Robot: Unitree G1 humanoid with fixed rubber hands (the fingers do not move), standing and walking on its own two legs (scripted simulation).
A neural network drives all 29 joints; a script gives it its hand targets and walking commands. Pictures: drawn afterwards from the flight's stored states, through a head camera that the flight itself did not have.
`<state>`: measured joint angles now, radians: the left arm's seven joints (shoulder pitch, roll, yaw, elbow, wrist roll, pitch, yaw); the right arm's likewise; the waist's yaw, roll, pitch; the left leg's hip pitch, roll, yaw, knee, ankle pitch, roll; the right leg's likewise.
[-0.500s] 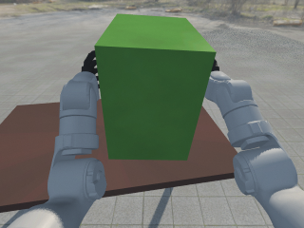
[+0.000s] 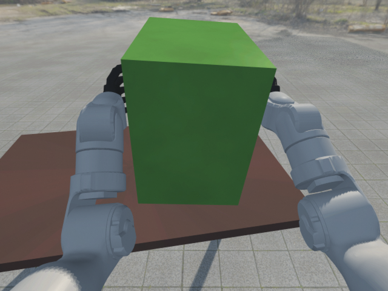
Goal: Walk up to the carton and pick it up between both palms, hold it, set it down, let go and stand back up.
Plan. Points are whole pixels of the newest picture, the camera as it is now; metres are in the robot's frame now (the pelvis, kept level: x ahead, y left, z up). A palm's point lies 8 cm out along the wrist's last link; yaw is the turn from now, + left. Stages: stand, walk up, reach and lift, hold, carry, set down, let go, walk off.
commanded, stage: hold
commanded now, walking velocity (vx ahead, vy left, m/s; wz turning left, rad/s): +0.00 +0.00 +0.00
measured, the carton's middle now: (191, 106) +0.41 +0.00 +0.26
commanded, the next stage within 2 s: set down in 0.88 s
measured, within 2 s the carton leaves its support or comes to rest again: neither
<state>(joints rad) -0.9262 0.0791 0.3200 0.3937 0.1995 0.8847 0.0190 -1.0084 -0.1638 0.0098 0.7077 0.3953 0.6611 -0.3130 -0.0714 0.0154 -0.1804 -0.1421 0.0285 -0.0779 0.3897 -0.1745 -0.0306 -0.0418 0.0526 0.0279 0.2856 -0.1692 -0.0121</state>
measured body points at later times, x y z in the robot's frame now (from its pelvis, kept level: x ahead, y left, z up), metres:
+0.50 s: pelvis +0.00 +0.00 +0.00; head -0.10 +0.01 +0.44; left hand +0.38 +0.15 +0.30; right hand +0.38 -0.15 +0.29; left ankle +0.03 +0.13 -0.75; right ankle +0.00 -0.11 -0.75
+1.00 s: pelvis +0.00 +0.00 +0.00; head -0.10 +0.01 +0.44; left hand +0.38 +0.16 +0.30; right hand +0.37 -0.14 +0.29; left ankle +0.03 +0.13 -0.75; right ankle +0.00 -0.11 -0.75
